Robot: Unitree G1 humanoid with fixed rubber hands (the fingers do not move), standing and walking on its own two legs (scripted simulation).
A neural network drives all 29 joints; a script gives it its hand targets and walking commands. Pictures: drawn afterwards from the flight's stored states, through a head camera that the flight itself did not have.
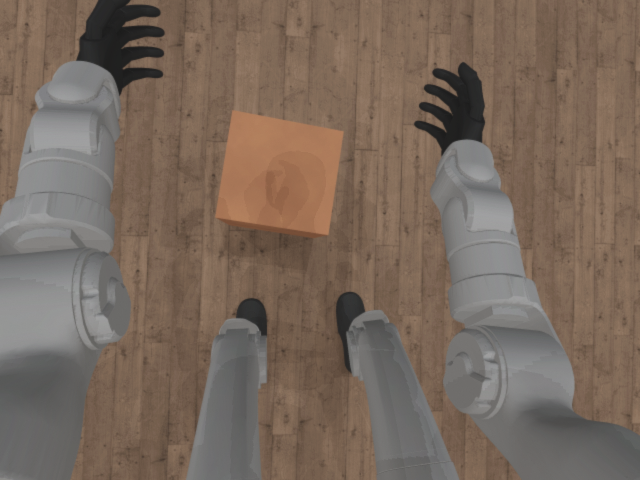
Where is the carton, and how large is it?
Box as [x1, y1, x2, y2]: [215, 110, 343, 237]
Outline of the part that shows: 232,110 215,217 231,225 309,237 326,235 328,233 343,131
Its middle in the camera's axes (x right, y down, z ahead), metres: -0.09 -0.12 +0.83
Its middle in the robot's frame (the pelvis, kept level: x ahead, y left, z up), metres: +0.49 +0.02 -0.52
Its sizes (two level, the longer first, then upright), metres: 0.210 0.200 0.250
